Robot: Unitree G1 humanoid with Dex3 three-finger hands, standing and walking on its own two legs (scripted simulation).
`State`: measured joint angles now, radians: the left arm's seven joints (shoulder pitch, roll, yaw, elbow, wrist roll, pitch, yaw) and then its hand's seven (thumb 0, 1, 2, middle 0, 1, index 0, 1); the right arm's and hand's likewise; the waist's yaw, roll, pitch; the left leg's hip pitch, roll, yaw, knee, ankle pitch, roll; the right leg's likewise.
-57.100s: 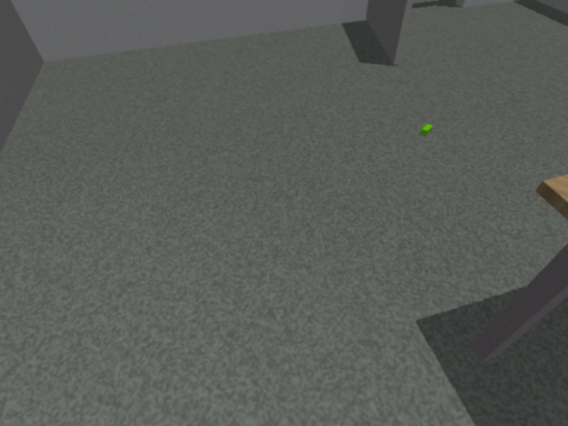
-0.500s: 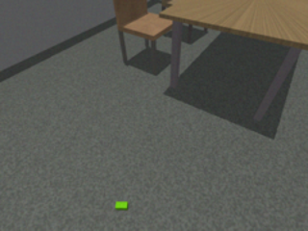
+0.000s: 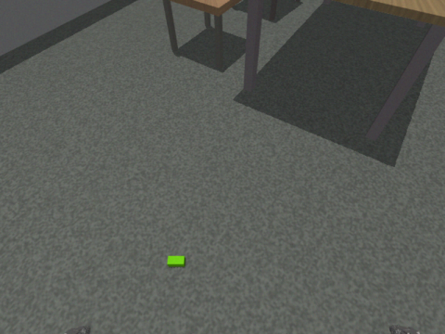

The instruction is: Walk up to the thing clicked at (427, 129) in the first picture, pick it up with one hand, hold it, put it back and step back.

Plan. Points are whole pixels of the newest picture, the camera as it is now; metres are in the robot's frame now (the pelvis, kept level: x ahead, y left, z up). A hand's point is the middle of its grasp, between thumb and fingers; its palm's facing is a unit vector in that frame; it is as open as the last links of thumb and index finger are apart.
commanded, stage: step back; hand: left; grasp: from above
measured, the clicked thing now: (176, 261) +0.47 +0.24 -0.75
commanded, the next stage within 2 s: none
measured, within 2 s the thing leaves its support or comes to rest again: neither
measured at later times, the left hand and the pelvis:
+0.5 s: hand out of the picture +0.03 +0.26 -0.17, palm faces -0.11 -0.91 -0.39, open 7.3 cm; pelvis -0.10 +0.01 -0.02, yaw -6 degrees
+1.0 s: hand out of the picture -0.10 +0.28 -0.16, palm faces -0.02 -0.94 -0.35, open 7.3 cm; pelvis -0.23 +0.02 +0.00, yaw -2 degrees
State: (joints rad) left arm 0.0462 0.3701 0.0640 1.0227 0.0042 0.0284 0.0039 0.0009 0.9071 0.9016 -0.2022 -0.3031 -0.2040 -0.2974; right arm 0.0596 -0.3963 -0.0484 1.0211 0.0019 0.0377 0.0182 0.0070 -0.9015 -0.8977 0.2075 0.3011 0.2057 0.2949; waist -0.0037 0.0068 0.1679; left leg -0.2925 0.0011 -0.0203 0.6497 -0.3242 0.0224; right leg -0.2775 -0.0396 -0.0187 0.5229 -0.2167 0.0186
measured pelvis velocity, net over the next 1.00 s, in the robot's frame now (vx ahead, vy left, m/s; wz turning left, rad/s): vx -0.23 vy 0.02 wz -0.03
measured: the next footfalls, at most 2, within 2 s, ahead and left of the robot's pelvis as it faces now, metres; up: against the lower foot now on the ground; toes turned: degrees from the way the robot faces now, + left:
right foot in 0.48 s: -0.08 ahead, -0.11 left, +0.00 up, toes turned -2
left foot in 0.86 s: -0.16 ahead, +0.13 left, +0.00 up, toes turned -4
